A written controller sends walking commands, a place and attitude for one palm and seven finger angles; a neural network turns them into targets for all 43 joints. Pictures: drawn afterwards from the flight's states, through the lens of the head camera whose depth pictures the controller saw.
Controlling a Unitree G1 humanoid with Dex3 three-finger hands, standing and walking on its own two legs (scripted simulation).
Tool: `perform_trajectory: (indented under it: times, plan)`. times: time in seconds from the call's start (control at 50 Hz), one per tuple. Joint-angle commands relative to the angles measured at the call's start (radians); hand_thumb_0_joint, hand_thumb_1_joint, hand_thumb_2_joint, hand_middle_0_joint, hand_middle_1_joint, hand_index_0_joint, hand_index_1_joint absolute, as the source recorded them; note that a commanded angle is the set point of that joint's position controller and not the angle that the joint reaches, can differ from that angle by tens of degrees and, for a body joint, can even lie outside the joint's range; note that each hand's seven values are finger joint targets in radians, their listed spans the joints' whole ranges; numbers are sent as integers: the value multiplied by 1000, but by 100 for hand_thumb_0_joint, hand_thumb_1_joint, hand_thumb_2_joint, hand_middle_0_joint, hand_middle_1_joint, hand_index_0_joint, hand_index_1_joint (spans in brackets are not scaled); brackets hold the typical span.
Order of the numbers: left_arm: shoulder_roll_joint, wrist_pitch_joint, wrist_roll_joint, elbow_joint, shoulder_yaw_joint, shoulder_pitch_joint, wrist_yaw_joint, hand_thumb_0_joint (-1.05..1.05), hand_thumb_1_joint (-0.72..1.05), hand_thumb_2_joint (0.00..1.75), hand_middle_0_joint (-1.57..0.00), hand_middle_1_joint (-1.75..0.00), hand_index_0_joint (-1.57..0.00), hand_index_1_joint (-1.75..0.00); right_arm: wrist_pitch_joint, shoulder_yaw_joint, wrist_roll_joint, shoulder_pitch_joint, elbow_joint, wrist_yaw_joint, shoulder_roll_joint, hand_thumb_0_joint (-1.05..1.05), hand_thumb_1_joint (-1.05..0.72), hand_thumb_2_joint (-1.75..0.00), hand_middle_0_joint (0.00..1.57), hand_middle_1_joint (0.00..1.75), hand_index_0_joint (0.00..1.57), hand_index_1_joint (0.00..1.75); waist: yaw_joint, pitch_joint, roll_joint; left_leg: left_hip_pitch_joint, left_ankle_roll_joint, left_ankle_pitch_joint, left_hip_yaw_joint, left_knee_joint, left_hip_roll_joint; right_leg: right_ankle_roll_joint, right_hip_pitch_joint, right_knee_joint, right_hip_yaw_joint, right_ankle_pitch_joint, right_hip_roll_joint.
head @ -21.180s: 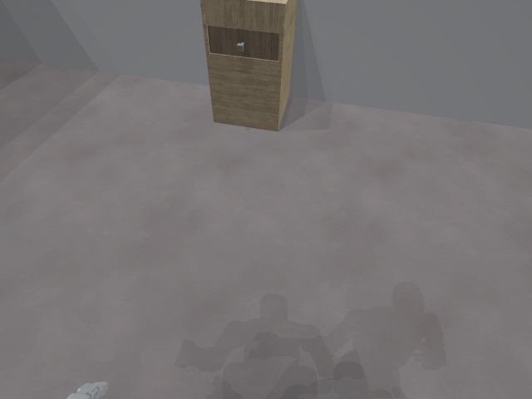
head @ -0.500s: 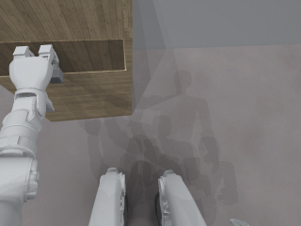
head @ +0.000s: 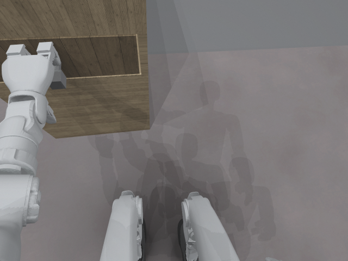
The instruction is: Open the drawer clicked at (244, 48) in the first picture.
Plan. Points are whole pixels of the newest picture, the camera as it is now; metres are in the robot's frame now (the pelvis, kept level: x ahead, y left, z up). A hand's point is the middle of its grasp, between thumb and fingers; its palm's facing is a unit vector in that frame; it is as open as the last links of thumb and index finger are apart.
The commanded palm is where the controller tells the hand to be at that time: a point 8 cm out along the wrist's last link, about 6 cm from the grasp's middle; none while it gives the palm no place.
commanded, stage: lift the fingers back up to retry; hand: left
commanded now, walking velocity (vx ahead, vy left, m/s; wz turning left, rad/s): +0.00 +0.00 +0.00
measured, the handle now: (57, 73) +0.54 +0.28 -0.03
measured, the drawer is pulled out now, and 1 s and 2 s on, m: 0.00 0.00 0.00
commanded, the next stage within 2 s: re-aim the fingers above the handle in 0.86 s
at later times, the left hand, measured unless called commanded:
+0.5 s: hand (35, 78) +0.50 +0.29 +0.02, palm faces -0.02 -0.04 -1.00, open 13.8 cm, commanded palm +0.49 +0.27 +0.07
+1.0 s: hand (33, 72) +0.50 +0.29 +0.03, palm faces -0.03 -0.05 -1.00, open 13.8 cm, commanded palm +0.49 +0.27 +0.09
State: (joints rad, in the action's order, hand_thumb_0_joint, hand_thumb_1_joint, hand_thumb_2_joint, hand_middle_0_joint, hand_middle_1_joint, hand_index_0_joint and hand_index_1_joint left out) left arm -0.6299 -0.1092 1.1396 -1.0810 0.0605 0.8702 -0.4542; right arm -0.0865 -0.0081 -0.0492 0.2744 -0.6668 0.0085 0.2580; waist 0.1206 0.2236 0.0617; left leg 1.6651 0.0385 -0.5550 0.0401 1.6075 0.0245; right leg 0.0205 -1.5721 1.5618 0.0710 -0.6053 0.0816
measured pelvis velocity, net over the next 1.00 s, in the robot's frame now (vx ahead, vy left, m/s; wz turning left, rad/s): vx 0.04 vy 0.01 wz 0.01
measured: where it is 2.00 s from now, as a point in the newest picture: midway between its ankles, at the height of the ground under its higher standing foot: (163, 253)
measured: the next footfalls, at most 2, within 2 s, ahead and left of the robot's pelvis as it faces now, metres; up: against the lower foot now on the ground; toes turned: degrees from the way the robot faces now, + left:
none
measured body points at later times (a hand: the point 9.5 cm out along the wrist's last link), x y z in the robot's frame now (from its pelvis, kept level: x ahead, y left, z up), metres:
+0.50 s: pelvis +0.02 +0.00 +0.05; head +0.20 +0.03 +0.46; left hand +0.49 +0.29 +0.07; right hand +0.08 -0.26 -0.08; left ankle +0.07 +0.10 -0.53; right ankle +0.05 -0.11 -0.53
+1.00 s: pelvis +0.04 +0.01 +0.08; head +0.20 +0.04 +0.50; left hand +0.50 +0.29 +0.09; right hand +0.09 -0.26 -0.04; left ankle +0.07 +0.10 -0.53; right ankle +0.05 -0.11 -0.53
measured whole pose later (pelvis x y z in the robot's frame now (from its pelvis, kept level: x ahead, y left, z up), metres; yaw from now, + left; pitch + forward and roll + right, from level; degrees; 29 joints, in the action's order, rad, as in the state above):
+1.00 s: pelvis +0.04 +0.01 +0.08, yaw +1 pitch +31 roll -5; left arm -0.53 -0.12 1.15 -1.05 0.08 0.72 -0.51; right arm -0.14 0.04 -0.06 0.27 -0.67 0.02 0.25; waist 0.12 0.20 0.06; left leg 1.32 0.05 -0.52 0.02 1.31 0.02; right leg 0.00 -1.23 1.23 0.03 -0.54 0.08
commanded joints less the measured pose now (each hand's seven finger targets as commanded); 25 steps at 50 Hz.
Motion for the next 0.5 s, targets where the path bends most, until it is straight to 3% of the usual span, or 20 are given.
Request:
perform_trajectory:
  times: [0.0,0.06,0.12,0.18,0.22,0.26,0.32,0.34,0.4,0.48]
  plan:
    - [-171,13,6,90,7,258,16,0,-50,30,-30,-120,-30,-120,15,65,-1,156,38,-15,178,0,-90,-90,20,30,20,30,36,448,78,-472,20,99,30,-199,-5,26,143,-232,-10,88,3]
    - [-192,23,4,92,17,246,14,0,-50,30,-30,-120,-30,-120,11,63,1,156,42,-16,181,0,-90,-90,20,30,20,30,27,454,70,-456,22,97,23,-195,-8,24,162,-234,-13,88,5]
    - [-229,28,-5,169,39,288,15,0,-50,30,-30,-120,-30,-120,6,68,6,166,42,-17,183,0,-90,-90,20,30,20,30,19,537,108,-534,19,149,25,-218,-7,22,212,-248,-15,124,4]
    - [-263,34,-18,213,68,290,16,0,-50,30,-30,-120,-30,-120,4,69,10,166,44,-23,180,0,-90,-90,20,30,20,30,13,555,100,-573,23,171,22,-240,-6,18,263,-279,-19,142,6]
    - [-264,26,-26,248,72,286,20,0,-50,30,-30,-120,-30,-120,3,70,14,166,45,-26,177,0,-90,-90,20,30,20,30,6,588,115,-627,22,214,26,-258,-5,19,292,-292,-20,170,6]
    - [-270,19,-31,260,77,291,21,0,-50,30,-30,-120,-30,-120,4,70,15,159,43,-31,173,0,-90,-90,20,30,20,30,12,566,99,-629,25,220,22,-267,-3,16,311,-312,-24,181,6]
    - [-277,-14,-32,315,89,297,14,0,-50,30,-30,-120,-30,-120,8,73,15,156,37,-34,167,0,-90,-90,20,30,20,30,2,603,148,-712,22,287,26,-290,0,20,330,-328,-25,224,5]
    - [-288,-22,-33,312,108,277,8,0,-50,30,-30,-120,-30,-120,8,75,12,155,33,-36,166,0,-90,-90,20,30,20,30,-2,581,137,-718,22,304,25,-294,3,21,342,-336,-24,242,5]
    - [-284,-46,-38,337,128,228,-13,0,-50,30,-30,-120,-30,-120,4,79,7,151,31,-33,161,0,-90,-90,20,30,20,30,-18,597,142,-767,20,387,21,-312,3,22,391,-352,-26,317,3]
    - [-218,-22,-26,256,88,189,-48,0,-50,30,-30,-120,-30,-120,-8,82,5,150,24,-21,163,0,-90,-90,20,30,20,30,-4,479,123,-763,14,379,16,-353,3,23,390,-391,-15,313,4]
